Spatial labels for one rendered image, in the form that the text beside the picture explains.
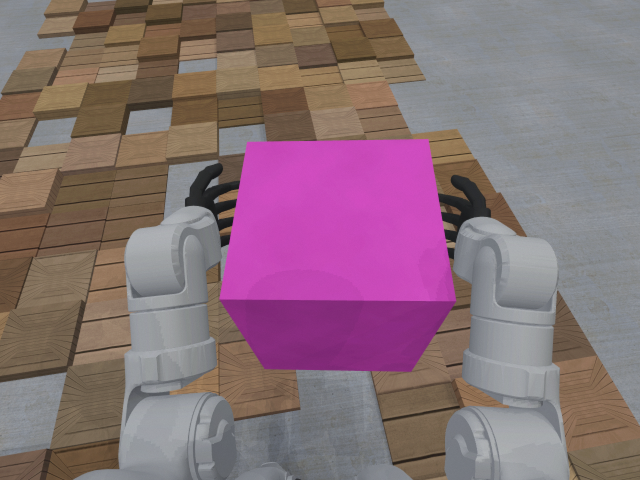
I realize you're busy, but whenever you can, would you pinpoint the carton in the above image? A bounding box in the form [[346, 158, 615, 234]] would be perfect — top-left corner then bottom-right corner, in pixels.
[[219, 139, 456, 372]]

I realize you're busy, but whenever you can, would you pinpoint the right robot forearm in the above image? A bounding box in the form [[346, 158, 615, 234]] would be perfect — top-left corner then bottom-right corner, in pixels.
[[453, 217, 570, 477]]

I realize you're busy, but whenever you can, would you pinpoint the left robot forearm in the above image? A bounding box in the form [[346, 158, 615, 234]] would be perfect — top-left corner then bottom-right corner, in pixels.
[[118, 206, 222, 469]]

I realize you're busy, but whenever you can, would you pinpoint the robot left shin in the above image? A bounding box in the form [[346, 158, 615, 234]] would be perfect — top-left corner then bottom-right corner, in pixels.
[[261, 462, 286, 473]]

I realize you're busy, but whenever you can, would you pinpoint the robot left hand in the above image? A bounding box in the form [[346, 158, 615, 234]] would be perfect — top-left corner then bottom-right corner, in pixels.
[[185, 163, 240, 247]]

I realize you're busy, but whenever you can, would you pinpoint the right robot upper arm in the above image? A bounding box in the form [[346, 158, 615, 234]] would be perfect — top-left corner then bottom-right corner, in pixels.
[[444, 406, 569, 480]]

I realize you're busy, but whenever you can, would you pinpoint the robot right hand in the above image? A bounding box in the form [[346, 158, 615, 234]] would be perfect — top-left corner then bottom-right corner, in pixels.
[[438, 175, 491, 259]]

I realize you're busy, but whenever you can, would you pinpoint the left robot upper arm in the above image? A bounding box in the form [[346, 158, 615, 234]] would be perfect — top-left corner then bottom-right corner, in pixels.
[[73, 392, 237, 480]]

